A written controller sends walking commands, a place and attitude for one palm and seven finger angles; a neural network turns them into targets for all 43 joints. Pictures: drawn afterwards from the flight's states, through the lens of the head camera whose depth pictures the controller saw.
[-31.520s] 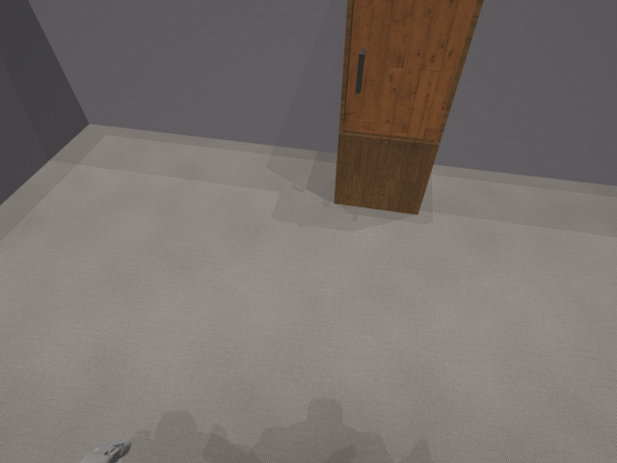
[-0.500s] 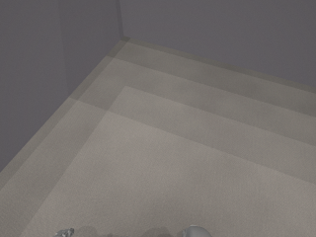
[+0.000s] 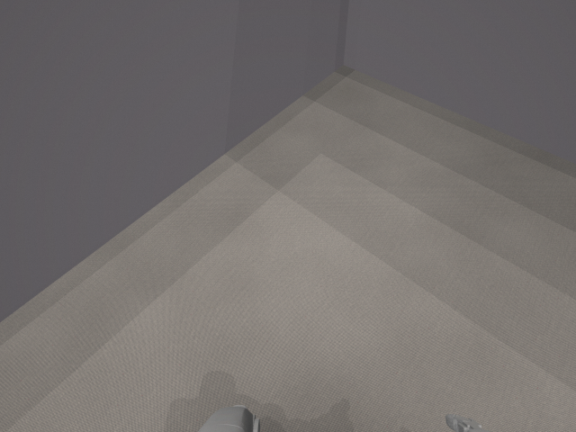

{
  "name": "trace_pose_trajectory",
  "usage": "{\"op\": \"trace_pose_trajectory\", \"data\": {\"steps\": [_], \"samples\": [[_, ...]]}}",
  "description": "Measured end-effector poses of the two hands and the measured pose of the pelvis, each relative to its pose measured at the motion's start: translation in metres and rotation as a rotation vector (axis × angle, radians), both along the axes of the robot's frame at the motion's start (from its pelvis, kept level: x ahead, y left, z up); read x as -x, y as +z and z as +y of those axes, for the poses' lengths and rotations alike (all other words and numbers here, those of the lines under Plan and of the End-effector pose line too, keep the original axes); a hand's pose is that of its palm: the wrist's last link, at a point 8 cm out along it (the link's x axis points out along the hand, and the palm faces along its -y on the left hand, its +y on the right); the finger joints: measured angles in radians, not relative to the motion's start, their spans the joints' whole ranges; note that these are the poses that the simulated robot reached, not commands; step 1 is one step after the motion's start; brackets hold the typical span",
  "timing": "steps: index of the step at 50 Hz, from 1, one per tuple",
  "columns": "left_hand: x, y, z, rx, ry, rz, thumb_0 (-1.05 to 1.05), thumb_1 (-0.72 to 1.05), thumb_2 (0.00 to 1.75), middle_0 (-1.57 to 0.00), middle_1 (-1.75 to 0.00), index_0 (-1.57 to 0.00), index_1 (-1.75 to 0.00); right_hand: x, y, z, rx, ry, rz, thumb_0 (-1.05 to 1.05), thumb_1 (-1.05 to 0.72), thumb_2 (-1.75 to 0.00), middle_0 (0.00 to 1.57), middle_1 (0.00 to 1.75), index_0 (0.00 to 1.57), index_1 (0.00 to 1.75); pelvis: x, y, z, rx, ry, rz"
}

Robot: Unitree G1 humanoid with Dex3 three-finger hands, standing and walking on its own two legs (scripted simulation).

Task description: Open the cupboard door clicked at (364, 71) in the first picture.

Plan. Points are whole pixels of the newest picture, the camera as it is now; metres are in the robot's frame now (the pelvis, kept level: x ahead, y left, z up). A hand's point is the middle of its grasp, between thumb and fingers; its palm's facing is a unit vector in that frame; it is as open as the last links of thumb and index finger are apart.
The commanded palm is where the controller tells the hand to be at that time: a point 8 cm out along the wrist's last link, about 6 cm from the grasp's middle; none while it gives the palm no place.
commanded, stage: turn to face it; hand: left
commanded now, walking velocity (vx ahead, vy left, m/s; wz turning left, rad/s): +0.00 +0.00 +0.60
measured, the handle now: out of the picture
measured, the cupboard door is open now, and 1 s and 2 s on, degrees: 48 48 48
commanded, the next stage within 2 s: none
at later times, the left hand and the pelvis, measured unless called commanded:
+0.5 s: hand out of the picture +0.08 +0.21 -0.15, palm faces +0.25 -0.92 -0.30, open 7.4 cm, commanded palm none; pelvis +0.02 -0.03 -0.01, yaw +16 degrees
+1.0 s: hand out of the picture -0.06 +0.15 -0.19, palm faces +0.59 -0.77 -0.25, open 7.4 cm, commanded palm none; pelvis +0.04 -0.04 -0.02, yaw +36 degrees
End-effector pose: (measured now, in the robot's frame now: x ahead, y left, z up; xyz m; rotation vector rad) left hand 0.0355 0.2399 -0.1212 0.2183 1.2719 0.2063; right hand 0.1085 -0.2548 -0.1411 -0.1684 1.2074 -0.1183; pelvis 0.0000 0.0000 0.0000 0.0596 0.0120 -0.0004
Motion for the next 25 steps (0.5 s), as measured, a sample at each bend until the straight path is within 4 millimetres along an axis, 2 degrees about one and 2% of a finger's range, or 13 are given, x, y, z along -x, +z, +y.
{"op": "trace_pose_trajectory", "data": {"steps": [6,9,12,17,21,25], "samples": [[0.041,-0.025,0.017,0.028,0.11,0.059,0.01,0.91,0.89,-0.2,-0.3,-0.2,-0.3,-0.052,0.006,0.029,0.02,0.13,-0.092,0.0,-0.91,-0.9,0.2,0.3,0.2,0.29,-0.002,-0.013,0.009,0.023,0.076,-0.003],[0.05,-0.037,0.029,0.035,0.153,0.087,0.01,0.91,0.9,-0.2,-0.3,-0.2,-0.3,-0.063,0.005,0.04,0.036,0.176,-0.133,0.0,-0.91,-0.9,0.2,0.3,0.2,0.29,-0.001,-0.022,0.014,0.028,0.114,-0.004],[0.041,-0.033,0.035,0.028,0.179,0.062,0.01,0.91,0.9,-0.2,-0.3,-0.2,-0.3,-0.055,0.009,0.042,0.053,0.203,-0.1,0.0,-0.91,-0.9,0.2,0.3,0.2,0.3,-0.001,-0.016,0.013,0.039,0.148,-0.004],[0.013,-0.015,0.038,0.011,0.189,-0.041,0.01,0.91,0.9,-0.2,-0.3,-0.2,-0.3,-0.034,0.009,0.033,0.06,0.217,-0.008,0.0,-0.9,-0.9,0.21,0.3,0.2,0.3,-0.004,-0.006,0.006,0.054,0.193,0.004],[-0.008,-0.004,0.031,-0.015,0.186,-0.091,0.01,0.91,0.9,-0.2,-0.3,-0.2,-0.3,-0.023,0.003,0.017,0.05,0.217,0.048,0.0,-0.9,-0.9,0.21,0.3,0.2,0.3,-0.009,-0.004,-0.008,0.058,0.229,0.014],[-0.025,0.001,0.014,-0.05,0.188,-0.137,0.01,0.91,0.9,-0.2,-0.3,-0.2,-0.3,-0.021,-0.012,-0.008,0.035,0.217,0.092,0.0,-0.9,-0.9,0.21,0.3,0.2,0.3,-0.018,-0.011,-0.03,0.047,0.274,0.023]]}}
